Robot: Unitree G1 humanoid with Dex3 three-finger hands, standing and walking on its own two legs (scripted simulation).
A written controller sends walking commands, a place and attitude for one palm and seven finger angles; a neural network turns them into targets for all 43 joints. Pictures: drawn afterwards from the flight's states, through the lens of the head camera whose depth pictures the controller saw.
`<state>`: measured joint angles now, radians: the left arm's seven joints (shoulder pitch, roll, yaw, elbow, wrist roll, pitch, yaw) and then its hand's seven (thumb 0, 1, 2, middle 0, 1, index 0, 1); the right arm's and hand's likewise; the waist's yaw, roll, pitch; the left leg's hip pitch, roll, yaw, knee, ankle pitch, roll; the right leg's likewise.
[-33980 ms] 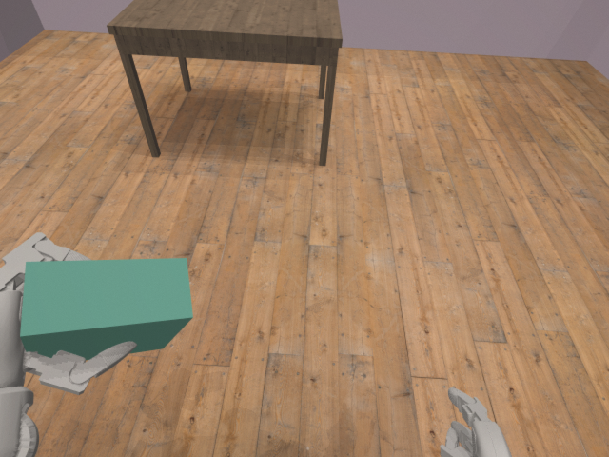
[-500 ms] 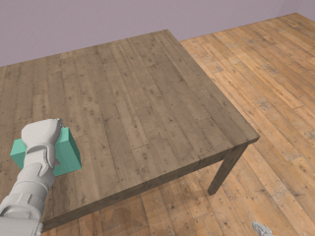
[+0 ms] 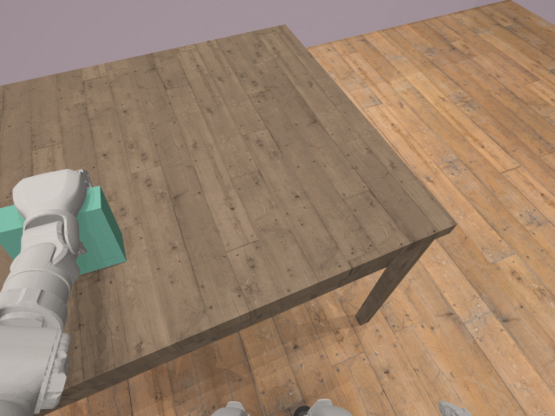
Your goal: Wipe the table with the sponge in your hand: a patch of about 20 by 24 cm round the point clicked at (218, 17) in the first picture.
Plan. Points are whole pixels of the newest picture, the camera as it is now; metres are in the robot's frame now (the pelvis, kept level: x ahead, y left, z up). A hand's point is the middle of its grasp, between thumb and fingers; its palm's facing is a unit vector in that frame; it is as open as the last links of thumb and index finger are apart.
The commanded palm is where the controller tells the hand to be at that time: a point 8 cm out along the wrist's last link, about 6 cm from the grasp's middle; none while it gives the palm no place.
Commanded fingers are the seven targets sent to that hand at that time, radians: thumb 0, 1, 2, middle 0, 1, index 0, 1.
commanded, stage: wipe forward along the first lane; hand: left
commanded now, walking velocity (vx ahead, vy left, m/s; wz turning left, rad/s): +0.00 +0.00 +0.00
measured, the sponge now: (73, 245) +0.38 +0.35 -0.03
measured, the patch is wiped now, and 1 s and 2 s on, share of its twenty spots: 0.40 0.45 0.55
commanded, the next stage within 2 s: slide across to the middle lane in 0.22 s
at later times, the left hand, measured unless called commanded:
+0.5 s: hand (67, 194) +0.44 +0.36 +0.02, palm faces -0.15 +0.04 -0.99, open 10.2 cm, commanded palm +0.44 +0.32 +0.06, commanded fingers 0.00 0.10 1.30 -1.20 -1.60 -1.20 -1.60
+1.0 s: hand (106, 182) +0.47 +0.30 +0.03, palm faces -0.09 -0.01 -1.00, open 10.2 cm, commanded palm +0.45 +0.27 +0.07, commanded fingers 0.00 0.10 1.30 -1.20 -1.60 -1.20 -1.60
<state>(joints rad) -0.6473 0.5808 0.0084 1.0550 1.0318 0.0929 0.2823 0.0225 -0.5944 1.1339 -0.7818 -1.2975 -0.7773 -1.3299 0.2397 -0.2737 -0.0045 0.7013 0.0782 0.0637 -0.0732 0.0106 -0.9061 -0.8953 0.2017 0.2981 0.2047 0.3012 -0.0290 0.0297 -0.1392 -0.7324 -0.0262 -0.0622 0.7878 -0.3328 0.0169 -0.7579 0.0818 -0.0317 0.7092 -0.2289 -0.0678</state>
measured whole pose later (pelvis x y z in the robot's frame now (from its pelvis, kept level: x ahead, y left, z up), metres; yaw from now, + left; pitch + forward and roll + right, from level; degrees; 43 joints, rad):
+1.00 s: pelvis +0.06 +0.05 +0.02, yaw +1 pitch +15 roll -2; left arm -0.70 0.33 -0.20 1.01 1.01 0.29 0.34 0.00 -0.56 1.13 -0.72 -1.38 -0.72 -1.41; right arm 0.17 -0.22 -0.03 0.74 0.05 0.16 -0.01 0.01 -0.91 -0.90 0.20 0.30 0.20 0.30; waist 0.01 0.03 -0.16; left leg -0.57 -0.07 -0.06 0.68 -0.36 0.06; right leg -0.58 0.04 -0.02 0.59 -0.27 -0.01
